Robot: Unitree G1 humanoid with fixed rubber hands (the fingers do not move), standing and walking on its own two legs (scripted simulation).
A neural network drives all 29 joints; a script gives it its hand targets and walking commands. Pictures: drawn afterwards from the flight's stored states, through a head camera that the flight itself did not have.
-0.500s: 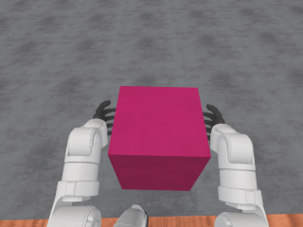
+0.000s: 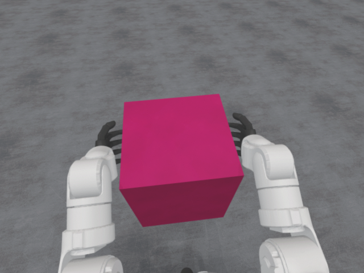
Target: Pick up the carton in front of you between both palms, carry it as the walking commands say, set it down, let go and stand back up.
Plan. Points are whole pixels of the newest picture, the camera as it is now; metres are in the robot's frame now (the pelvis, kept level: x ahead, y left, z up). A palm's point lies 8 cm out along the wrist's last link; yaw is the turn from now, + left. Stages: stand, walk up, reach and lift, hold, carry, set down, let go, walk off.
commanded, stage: carry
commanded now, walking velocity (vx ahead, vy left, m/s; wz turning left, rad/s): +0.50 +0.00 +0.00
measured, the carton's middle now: (178, 165) +0.36 -0.03 +0.04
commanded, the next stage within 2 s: none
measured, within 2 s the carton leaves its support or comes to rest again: neither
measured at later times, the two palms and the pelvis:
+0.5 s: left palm (106, 80) +0.70 +0.16 +0.06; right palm (197, 76) +0.69 -0.14 +0.06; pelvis +0.35 +0.01 -0.03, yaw -2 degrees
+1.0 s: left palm (125, 46) +0.92 +0.11 +0.07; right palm (199, 45) +0.91 -0.19 +0.06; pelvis +0.65 -0.04 -0.02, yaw +0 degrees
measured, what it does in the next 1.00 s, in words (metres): walks ahead: left foot, then right foot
